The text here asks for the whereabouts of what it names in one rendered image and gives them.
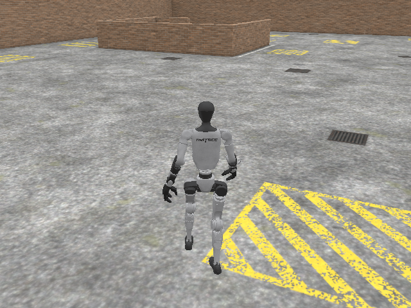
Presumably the left robot forearm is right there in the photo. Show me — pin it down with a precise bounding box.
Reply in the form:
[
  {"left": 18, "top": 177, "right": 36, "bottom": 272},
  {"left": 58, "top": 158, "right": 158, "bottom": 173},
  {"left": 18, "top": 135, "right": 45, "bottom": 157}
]
[{"left": 165, "top": 155, "right": 181, "bottom": 187}]

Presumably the robot left hand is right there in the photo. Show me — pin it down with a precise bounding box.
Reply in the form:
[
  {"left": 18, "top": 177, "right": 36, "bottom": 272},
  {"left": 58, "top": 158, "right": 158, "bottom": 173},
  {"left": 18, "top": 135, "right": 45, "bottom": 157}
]
[{"left": 162, "top": 184, "right": 177, "bottom": 203}]

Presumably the right robot forearm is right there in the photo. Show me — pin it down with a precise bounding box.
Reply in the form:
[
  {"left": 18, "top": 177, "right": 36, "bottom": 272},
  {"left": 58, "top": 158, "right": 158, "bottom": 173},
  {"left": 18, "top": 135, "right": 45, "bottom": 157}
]
[{"left": 228, "top": 154, "right": 237, "bottom": 173}]

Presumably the right robot thigh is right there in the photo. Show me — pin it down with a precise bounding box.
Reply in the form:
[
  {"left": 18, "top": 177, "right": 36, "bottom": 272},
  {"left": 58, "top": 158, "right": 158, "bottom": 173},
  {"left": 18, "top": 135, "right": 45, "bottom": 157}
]
[{"left": 211, "top": 180, "right": 227, "bottom": 232}]

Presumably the left robot upper arm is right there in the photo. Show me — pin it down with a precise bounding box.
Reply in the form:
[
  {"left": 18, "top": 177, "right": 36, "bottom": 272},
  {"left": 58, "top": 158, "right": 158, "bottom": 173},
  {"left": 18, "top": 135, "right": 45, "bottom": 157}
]
[{"left": 175, "top": 129, "right": 193, "bottom": 166}]

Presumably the right robot upper arm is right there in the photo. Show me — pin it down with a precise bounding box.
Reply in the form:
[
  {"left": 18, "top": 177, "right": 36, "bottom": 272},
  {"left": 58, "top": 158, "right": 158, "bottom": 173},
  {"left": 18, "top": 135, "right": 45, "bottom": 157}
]
[{"left": 219, "top": 129, "right": 236, "bottom": 163}]

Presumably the robot right hand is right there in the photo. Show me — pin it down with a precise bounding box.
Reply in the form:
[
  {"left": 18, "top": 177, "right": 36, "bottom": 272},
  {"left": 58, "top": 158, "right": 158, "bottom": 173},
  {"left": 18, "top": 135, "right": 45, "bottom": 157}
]
[{"left": 222, "top": 169, "right": 236, "bottom": 181}]

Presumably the left robot foot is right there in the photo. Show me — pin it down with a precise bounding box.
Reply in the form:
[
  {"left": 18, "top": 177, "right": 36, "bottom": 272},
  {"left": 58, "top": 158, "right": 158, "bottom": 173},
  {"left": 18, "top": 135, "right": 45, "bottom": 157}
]
[{"left": 185, "top": 236, "right": 193, "bottom": 250}]

